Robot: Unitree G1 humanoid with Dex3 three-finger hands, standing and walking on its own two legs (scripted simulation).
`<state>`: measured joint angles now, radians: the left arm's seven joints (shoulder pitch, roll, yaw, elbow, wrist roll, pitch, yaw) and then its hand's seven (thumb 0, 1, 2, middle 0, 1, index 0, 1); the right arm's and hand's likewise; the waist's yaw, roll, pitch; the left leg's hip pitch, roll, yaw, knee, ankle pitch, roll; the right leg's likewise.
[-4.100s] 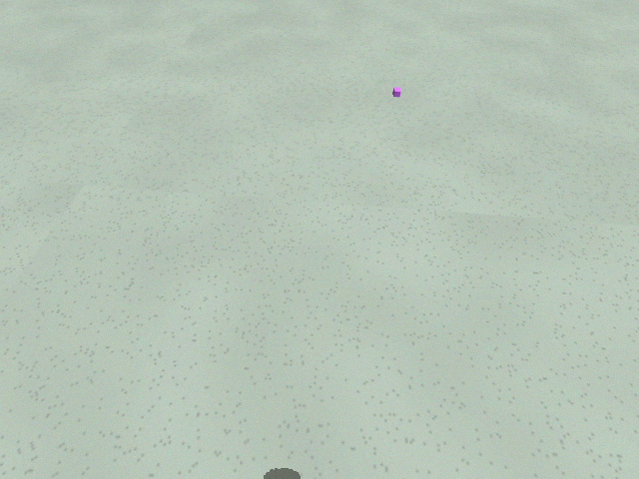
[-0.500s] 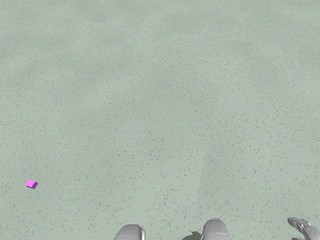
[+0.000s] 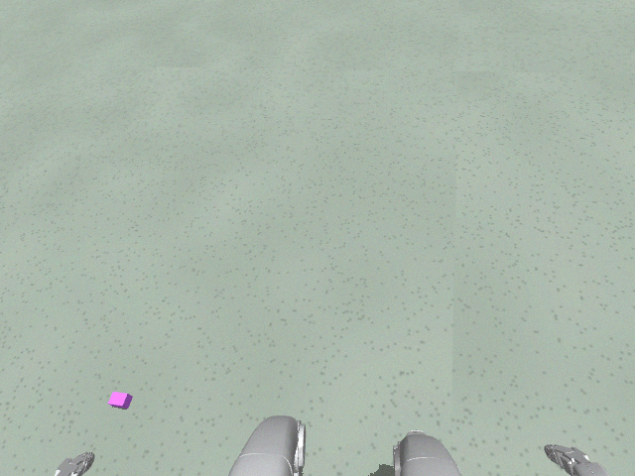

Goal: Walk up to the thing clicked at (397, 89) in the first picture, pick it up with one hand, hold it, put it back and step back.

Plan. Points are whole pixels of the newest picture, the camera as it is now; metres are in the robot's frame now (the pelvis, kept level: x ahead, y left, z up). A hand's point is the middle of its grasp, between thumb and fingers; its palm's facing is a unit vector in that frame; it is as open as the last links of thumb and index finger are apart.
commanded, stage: walk up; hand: left
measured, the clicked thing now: (120, 400) +0.41 +0.71 -0.72
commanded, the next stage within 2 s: none
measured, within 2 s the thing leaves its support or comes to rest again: neither
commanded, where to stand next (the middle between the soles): -0.03 +0.56 m, yaw -16 degrees
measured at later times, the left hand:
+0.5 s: hand out of the picture +0.05 +0.53 -0.13, palm faces -0.19 -0.84 -0.51, open 7.4 cm
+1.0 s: hand out of the picture -0.01 +0.82 -0.13, palm faces -0.11 -0.73 -0.67, open 7.4 cm
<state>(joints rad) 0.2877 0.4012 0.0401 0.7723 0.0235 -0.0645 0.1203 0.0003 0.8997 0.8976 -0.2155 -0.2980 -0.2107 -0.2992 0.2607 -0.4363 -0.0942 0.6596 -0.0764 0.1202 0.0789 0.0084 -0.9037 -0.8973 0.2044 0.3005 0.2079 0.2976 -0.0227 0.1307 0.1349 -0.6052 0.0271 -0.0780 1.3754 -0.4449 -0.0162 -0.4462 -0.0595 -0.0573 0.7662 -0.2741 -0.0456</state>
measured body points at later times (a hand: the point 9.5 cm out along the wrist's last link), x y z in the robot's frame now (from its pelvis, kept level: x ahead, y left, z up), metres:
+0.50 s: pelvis -0.06 +0.25 +0.01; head +0.00 +0.22 +0.45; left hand +0.06 +0.57 -0.10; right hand -0.06 -0.08 -0.11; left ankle -0.02 +0.30 -0.70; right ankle -0.02 +0.16 -0.67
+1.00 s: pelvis -0.15 +0.49 -0.04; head -0.11 +0.45 +0.41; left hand -0.01 +0.86 -0.09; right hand -0.07 +0.13 -0.14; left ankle -0.11 +0.65 -0.71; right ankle -0.06 +0.22 -0.69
